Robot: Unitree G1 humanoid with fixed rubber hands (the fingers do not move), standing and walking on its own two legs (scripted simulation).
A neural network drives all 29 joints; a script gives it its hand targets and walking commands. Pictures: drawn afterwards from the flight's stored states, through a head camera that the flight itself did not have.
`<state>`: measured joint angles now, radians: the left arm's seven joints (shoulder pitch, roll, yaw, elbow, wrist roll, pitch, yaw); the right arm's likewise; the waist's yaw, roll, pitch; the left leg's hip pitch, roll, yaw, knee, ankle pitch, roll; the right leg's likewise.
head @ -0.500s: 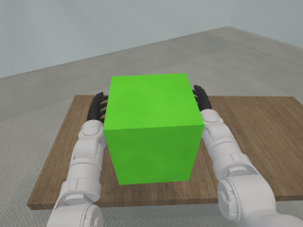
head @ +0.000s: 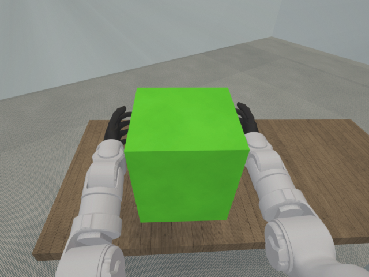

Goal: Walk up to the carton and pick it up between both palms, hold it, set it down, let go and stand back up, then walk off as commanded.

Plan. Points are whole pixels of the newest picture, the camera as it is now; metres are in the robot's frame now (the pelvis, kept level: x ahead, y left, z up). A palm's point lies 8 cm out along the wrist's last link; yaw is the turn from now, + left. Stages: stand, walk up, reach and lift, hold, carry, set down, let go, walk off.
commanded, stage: reach and lift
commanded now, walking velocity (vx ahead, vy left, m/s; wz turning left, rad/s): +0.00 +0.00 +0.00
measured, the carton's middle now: (183, 156) +0.37 -0.01 +0.11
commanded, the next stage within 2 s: hold in 0.70 s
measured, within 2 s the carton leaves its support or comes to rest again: neither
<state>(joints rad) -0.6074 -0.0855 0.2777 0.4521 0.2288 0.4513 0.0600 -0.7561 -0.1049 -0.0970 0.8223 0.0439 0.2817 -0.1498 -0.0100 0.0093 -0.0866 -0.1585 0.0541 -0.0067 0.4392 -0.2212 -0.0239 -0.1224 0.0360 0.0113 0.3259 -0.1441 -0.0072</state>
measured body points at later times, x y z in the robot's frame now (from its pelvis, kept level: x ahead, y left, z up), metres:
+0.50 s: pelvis +0.00 +0.00 +0.00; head -0.06 +0.01 +0.45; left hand +0.38 +0.15 +0.17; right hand +0.40 -0.16 +0.18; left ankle +0.01 +0.13 -0.74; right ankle +0.02 -0.12 -0.74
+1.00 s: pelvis -0.01 +0.00 +0.00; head -0.08 +0.02 +0.44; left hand +0.36 +0.15 +0.20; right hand +0.38 -0.15 +0.20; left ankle +0.01 +0.13 -0.74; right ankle +0.02 -0.12 -0.74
